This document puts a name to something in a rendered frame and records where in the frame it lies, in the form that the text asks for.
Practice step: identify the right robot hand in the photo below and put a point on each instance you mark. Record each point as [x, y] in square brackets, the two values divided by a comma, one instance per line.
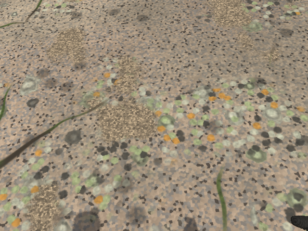
[300, 222]

